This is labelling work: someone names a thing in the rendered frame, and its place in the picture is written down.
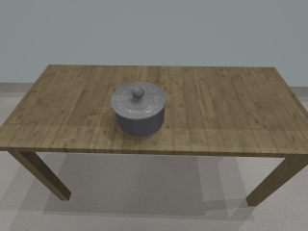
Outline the knob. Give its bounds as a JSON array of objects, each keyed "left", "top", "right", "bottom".
[{"left": 132, "top": 86, "right": 144, "bottom": 99}]

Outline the lid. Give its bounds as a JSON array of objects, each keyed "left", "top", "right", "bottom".
[{"left": 111, "top": 82, "right": 167, "bottom": 121}]

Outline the table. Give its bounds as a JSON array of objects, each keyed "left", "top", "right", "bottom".
[{"left": 0, "top": 64, "right": 308, "bottom": 207}]

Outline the pot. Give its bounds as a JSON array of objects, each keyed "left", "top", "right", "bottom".
[{"left": 115, "top": 107, "right": 165, "bottom": 137}]

